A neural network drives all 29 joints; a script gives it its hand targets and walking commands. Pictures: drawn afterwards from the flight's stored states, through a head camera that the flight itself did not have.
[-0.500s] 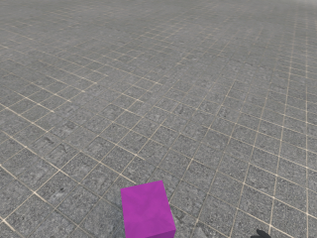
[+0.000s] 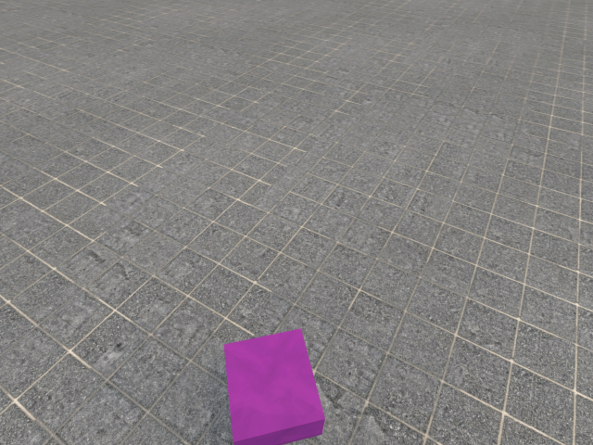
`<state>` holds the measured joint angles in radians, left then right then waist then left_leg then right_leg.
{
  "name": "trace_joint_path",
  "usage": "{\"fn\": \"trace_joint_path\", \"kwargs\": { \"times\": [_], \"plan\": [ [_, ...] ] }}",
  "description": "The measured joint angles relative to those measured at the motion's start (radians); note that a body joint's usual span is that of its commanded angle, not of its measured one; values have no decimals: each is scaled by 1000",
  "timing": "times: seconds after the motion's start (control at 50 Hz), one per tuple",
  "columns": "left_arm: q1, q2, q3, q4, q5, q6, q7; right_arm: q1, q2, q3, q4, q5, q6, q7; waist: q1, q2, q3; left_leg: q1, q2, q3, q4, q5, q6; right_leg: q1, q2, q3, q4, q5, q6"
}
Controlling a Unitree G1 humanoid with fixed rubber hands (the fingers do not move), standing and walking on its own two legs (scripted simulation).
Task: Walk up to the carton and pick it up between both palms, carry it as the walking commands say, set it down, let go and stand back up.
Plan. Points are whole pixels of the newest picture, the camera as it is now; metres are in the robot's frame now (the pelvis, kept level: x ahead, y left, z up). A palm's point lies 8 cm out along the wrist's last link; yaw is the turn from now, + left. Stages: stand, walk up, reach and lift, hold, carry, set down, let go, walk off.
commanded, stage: stand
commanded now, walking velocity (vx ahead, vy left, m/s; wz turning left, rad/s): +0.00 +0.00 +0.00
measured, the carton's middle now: (271, 388) +0.46 +0.06 -0.71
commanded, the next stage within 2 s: none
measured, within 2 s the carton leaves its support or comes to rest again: neither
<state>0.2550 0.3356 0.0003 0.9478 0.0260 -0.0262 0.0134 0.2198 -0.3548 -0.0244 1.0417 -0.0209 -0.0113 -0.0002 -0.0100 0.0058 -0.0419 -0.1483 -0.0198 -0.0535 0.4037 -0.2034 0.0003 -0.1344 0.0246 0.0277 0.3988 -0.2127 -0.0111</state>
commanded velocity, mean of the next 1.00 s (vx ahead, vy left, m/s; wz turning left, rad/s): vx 0.00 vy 0.00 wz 0.00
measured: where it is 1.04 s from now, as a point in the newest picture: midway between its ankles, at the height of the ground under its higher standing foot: outside the picture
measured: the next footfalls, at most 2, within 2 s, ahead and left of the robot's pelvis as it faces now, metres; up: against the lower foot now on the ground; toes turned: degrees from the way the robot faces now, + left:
none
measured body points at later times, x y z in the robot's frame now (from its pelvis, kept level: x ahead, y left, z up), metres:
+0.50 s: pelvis +0.00 +0.00 +0.00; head -0.03 +0.00 +0.45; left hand +0.07 +0.30 -0.12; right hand +0.05 -0.31 -0.12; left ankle +0.01 +0.12 -0.74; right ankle +0.00 -0.11 -0.74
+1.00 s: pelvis +0.01 +0.00 +0.00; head -0.01 +0.00 +0.45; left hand +0.07 +0.31 -0.12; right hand +0.08 -0.31 -0.12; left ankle +0.01 +0.12 -0.74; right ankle +0.00 -0.11 -0.74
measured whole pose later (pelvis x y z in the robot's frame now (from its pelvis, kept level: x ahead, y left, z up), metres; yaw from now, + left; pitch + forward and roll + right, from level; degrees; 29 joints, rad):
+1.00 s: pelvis +0.01 +0.00 +0.00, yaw +0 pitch -3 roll +0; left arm 0.18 0.36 0.00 1.10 0.01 -0.02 0.00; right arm 0.16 -0.38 0.02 1.11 -0.01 -0.01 0.00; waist 0.00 0.01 -0.01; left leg -0.12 -0.02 -0.07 0.36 -0.18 0.00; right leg -0.10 0.02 0.03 0.33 -0.19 0.00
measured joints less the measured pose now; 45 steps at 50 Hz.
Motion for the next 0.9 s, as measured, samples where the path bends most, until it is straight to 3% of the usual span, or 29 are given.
{"fn": "trace_joint_path", "kwargs": {
  "times": [0.18,0.9],
  "plan": [
    [-30,7,-3,47,-2,5,-4,-12,-8,15,30,6,-1,-3,-8,-2,-3,14,8,-8,-14,8,-6,22,8,-5,-29,16,-6],
    [-72,20,-6,141,-10,4,-16,-57,-14,41,67,16,-2,-3,13,0,35,24,-2,-12,-48,22,4,36,-5,0,-67,30,7]
  ]
}}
